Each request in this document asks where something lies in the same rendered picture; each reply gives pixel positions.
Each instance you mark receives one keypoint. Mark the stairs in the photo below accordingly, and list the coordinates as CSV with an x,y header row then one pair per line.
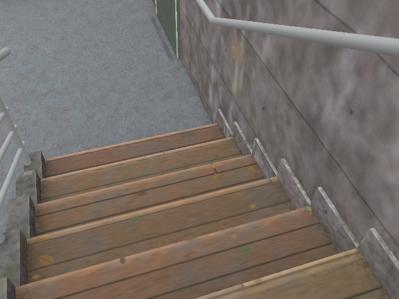
x,y
182,215

